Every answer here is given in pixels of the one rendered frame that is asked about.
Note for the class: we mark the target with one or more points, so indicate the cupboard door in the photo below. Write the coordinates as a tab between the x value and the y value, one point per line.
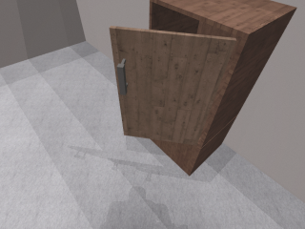
173	78

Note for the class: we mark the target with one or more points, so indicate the handle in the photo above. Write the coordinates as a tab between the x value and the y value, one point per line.
121	72

